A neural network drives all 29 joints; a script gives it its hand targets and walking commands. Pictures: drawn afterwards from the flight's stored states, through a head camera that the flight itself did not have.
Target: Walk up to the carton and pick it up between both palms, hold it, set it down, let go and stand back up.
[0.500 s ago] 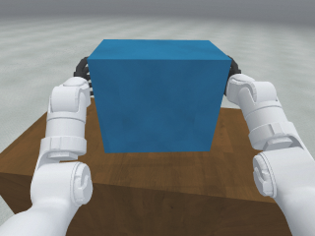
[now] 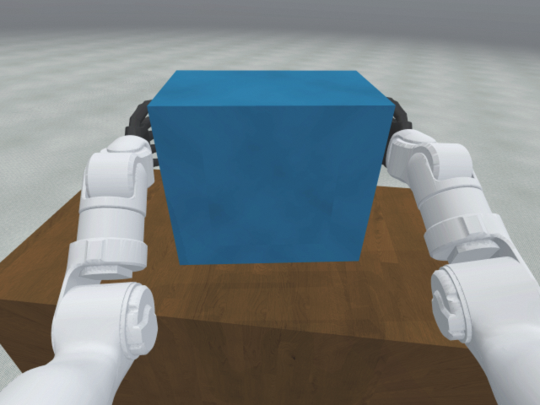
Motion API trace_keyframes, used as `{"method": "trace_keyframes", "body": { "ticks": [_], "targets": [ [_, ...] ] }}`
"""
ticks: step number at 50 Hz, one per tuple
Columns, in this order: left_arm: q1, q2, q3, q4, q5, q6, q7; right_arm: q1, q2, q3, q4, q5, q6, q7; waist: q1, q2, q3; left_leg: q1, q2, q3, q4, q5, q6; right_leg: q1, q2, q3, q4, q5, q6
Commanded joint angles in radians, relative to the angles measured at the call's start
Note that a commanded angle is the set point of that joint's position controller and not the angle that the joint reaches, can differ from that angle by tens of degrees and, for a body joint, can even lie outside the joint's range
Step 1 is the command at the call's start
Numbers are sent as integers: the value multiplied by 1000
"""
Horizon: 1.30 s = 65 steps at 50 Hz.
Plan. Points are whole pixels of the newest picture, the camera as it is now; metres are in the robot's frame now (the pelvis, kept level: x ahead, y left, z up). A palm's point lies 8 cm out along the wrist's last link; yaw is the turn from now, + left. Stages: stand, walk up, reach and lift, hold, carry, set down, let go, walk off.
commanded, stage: hold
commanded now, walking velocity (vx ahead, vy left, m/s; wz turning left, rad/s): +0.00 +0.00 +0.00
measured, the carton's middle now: (268, 166) +0.38 +0.00 +0.25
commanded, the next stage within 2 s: set down in 1.70 s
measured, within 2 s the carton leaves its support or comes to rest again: neither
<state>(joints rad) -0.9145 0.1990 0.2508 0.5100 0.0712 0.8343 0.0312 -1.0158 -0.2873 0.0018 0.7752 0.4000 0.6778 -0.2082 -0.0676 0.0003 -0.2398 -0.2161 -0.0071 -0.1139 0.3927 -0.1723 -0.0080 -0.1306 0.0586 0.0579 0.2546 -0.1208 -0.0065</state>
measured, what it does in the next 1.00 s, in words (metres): stands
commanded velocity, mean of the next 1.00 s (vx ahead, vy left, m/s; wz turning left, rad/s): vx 0.00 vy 0.00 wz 0.00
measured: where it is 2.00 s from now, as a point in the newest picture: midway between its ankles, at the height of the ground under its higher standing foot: outside the picture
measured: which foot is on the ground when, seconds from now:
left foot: down 0.00-1.00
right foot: down 0.00-1.00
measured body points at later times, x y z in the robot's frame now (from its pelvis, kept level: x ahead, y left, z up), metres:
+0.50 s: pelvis +0.00 +0.00 +0.00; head -0.09 +0.01 +0.44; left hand +0.39 +0.17 +0.28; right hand +0.38 -0.19 +0.29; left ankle +0.02 +0.12 -0.75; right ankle +0.01 -0.12 -0.75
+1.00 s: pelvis +0.00 +0.00 +0.00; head -0.09 +0.02 +0.44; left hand +0.39 +0.17 +0.28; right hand +0.38 -0.19 +0.28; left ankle +0.02 +0.12 -0.75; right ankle +0.01 -0.12 -0.75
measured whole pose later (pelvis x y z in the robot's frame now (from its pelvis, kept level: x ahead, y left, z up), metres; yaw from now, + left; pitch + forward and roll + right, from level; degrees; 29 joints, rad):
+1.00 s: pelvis +0.00 +0.00 +0.00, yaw +0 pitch +0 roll -2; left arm -0.89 0.19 0.26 0.48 0.08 0.84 0.02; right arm -0.99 -0.29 0.02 0.73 0.43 0.69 -0.23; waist -0.08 0.01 -0.23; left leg -0.20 0.00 -0.11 0.39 -0.18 -0.01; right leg -0.12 0.06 0.06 0.25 -0.12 -0.01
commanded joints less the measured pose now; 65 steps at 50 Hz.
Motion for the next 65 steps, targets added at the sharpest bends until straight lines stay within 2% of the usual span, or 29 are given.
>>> {"method": "trace_keyframes", "body": {
  "ticks": [1, 7, 12, 19, 30, 44, 59, 60, 61, 63, 64, 65],
  "targets": [
    [-868, -721, -351, -256, -217, -113, -162, -897, 658, 175, -389, 181, -52, 163, -49, 85, -367, 105, -5, 20, -54, 162, -41, 132, 7, 10, -10, 188, -6],
    [-881, -686, -328, -281, -208, -113, -142, -914, 685, 214, -423, 223, -55, 173, -3, 66, -417, 123, -8, 17, -35, 224, -28, 141, 19, -3, 1, 204, 7],
    [-864, -675, -316, -272, -197, -108, -136, -923, 695, 226, -445, 237, -57, 173, 12, 36, -413, 136, -13, 24, -29, 229, -12, 127, 22, -3, -2, 201, 17],
    [-858, -669, -316, -246, -197, -109, -145, -924, 704, 219, -447, 226, -53, 157, -4, 14, -388, 128, -21, 32, -36, 184, 0, 116, 11, 4, -10, 197, 25],
    [-863, -672, -325, -253, -206, -115, -163, -902, 685, 207, -440, 214, -45, 139, -33, 48, -387, 124, -23, 26, -36, 187, -17, 138, 3, 3, -8, 219, 19],
    [-846, -680, -338, -305, -202, -101, -152, -885, 669, 221, -465, 227, -44, 155, -18, 62, -395, 145, -12, 22, -28, 248, -29, 140, 17, -3, -2, 230, 10],
    [-849, -676, -334, -283, -200, -100, -152, -894, 682, 217, -453, 218, -42, 155, -17, 46, -385, 131, -15, 27, -36, 201, -18, 129, 12, 2, -7, 208, 14],
    [-870, -675, -325, -370, -194, -104, -136, -949, 718, 289, -509, 244, -56, 168, 76, 54, -456, 147, -21, 28, -15, 291, -22, 161, 15, 1, 22, 259, 11],
    [-883, -667, -348, -362, -201, -99, -125, -917, 696, 269, -478, 245, -46, 169, 28, 56, -457, 168, -22, 27, -8, 302, -32, 156, 16, 4, 19, 281, 15],
    [-860, -644, -324, -349, -191, -90, -125, -918, 714, 281, -493, 247, -44, 169, 48, 14, -439, 158, -26, 30, -9, 288, -16, 153, 14, -3, 15, 275, 27],
    [-843, -644, -323, -331, -186, -83, -128, -900, 699, 267, -469, 242, -39, 169, 39, 12, -416, 159, -24, 32, -19, 269, -16, 140, 13, 0, 10, 264, 24],
    [-820, -647, -305, -301, -176, -76, -134, -916, 704, 272, -481, 235, -43, 168, 54, -1, -394, 142, -26, 35, -25, 248, -6, 146, 11, 2, 3, 247, 22]
  ]
}}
